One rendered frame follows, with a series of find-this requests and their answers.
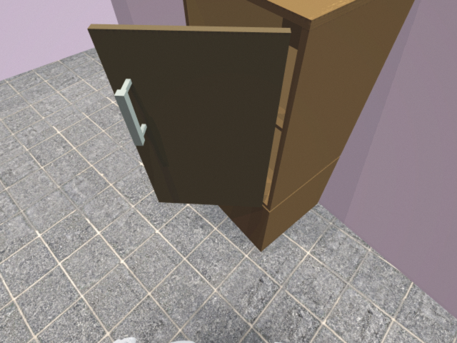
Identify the handle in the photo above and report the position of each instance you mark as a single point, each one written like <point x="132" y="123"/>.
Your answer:
<point x="128" y="113"/>

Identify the cupboard door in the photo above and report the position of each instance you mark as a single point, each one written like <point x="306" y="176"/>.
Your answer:
<point x="209" y="96"/>

